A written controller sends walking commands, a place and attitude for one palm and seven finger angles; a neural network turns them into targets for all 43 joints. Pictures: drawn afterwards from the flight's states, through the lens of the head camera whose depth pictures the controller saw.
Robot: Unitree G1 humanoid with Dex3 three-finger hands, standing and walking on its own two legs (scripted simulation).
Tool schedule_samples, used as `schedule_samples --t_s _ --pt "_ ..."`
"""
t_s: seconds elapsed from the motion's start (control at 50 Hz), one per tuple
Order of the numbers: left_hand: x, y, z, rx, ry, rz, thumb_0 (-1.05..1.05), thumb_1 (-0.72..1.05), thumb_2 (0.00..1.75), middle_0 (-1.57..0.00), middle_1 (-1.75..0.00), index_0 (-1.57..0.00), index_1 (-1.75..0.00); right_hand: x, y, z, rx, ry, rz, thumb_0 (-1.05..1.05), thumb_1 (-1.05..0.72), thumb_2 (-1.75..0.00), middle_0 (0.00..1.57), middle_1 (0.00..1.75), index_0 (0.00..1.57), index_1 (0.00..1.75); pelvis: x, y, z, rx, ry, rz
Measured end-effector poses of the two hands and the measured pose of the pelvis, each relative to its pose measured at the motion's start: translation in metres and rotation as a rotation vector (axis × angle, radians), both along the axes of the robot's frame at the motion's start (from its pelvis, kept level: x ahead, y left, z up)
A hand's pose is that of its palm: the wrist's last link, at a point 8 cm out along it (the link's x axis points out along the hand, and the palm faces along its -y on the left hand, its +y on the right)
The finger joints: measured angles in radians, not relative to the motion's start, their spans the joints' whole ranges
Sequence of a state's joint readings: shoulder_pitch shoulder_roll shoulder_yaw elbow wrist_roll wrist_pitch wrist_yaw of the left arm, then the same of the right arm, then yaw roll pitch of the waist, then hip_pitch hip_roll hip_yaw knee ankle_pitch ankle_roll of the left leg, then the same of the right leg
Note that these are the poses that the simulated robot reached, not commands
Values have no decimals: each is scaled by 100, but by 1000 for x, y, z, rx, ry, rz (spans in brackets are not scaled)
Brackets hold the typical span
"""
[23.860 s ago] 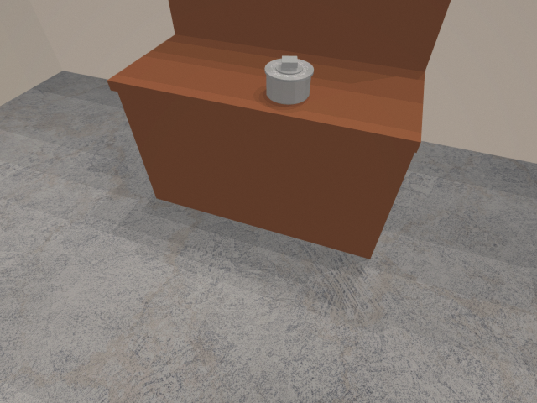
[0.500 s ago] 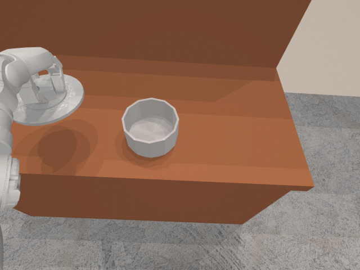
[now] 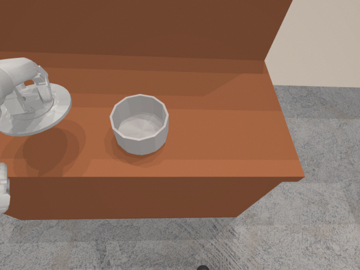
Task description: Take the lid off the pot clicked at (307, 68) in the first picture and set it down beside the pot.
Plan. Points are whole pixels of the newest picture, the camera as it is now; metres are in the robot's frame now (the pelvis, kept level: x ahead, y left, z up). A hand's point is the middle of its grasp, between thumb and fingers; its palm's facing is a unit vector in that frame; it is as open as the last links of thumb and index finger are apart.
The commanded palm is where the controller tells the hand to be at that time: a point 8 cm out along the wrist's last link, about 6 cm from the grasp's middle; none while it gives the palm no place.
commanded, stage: lower the lid onto the table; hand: left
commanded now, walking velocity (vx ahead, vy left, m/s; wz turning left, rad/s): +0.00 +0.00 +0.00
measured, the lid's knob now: (27, 98) +0.49 +0.31 +0.07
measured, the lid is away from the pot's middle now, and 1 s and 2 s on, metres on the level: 0.24 0.23 0.24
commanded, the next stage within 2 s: open the fingers wide in 1.84 s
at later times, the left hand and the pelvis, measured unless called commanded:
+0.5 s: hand (35, 104) +0.47 +0.30 +0.07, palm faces -0.45 -0.07 -0.89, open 7.2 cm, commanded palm +0.51 +0.30 +0.12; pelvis +0.00 +0.01 -0.01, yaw +0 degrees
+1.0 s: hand (42, 115) +0.47 +0.30 +0.04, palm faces -0.50 -0.06 -0.86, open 7.2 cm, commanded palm +0.52 +0.30 +0.09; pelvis +0.00 +0.01 -0.01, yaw -1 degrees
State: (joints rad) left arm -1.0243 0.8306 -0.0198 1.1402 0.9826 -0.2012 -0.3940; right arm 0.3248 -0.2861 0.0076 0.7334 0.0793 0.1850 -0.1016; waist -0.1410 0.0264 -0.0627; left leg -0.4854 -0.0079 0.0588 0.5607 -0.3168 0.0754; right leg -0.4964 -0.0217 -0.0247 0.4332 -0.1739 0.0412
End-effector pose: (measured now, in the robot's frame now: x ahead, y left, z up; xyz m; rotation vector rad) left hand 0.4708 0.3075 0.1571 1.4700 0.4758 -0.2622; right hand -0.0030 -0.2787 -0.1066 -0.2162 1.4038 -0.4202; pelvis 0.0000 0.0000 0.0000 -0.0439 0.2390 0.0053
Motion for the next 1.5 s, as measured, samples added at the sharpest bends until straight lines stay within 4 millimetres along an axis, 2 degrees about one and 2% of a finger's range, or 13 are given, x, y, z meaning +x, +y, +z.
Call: schedule_samples --t_s 0.2,0.38,0.58,0.78,0.96,1.18,1.5 --pt "-1 4 -12 11 9 -24 3 14 89 -53 -91 -77 -105 5 2 0 -17 2 13 1 -90 -89 21 30 20 30 0 5 -3 -6 14 6" --pt "4 -6 -24 4 18 -61 3 14 89 -53 -91 -77 -105 3 10 -4 -4 9 11 1 -90 -89 21 30 20 30 1 9 -5 -9 25 4" --pt "11 -7 -35 2 16 -36 3 15 89 -53 -90 -77 -105 -11 16 -7 6 28 -12 1 -90 -89 21 30 20 30 0 9 -8 -8 43 -9" --pt "9 -1 -46 0 32 -38 3 15 89 -53 -90 -77 -105 -28 11 -4 -14 81 -30 1 -90 -89 21 30 20 30 1 7 -10 -13 59 -5" --pt "8 -6 -63 16 59 -70 3 15 89 -53 -90 -77 -105 -32 5 -4 -39 100 -28 1 -90 -89 21 30 20 30 -3 6 -14 -17 76 -3" --pt "15 -10 -78 7 58 -63 3 15 89 -52 -90 -77 -105 -35 8 -9 -36 93 -30 0 -90 -89 21 30 20 30 -6 4 -20 -18 99 -12" --pt "29 -8 -101 -5 70 -74 3 15 89 -52 -90 -77 -105 -54 15 -11 -53 170 -60 0 -90 -89 21 30 20 31 -5 7 -29 -30 147 -15"
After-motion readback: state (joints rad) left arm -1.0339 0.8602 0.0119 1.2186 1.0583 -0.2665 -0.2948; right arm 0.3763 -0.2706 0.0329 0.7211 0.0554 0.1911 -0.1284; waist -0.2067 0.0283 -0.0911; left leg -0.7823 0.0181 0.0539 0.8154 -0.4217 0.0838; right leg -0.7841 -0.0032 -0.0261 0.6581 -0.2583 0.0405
